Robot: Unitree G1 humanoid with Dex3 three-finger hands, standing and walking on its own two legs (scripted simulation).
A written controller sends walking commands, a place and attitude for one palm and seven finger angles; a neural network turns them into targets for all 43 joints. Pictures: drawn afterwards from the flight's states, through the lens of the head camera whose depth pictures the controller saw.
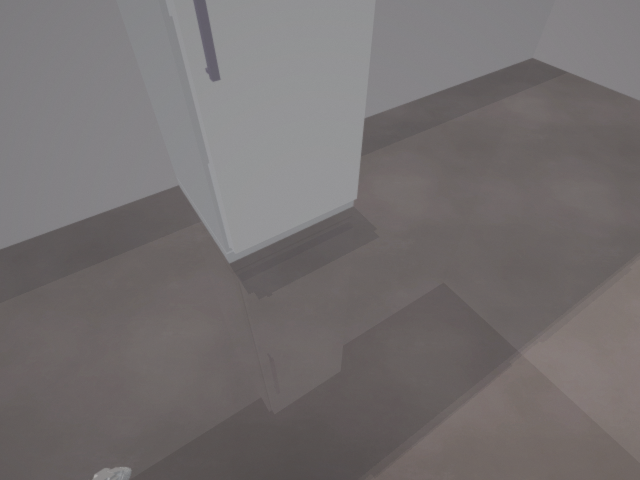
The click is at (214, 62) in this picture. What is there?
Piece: fridge door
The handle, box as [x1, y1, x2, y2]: [193, 0, 220, 81]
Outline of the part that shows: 193,0 207,63 207,67 205,68 210,78 213,81 220,79 205,1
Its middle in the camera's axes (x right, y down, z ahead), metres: -0.28 -0.58 +0.83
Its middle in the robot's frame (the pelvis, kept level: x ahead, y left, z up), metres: +1.03 +0.33 +0.27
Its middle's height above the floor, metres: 1.04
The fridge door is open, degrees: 0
